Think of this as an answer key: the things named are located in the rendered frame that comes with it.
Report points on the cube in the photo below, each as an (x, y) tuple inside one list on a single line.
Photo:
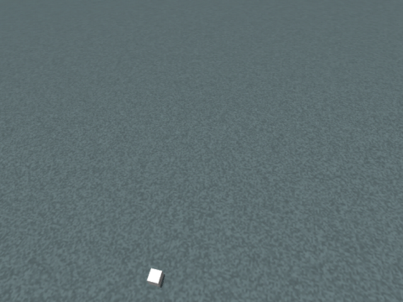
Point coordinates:
[(155, 277)]

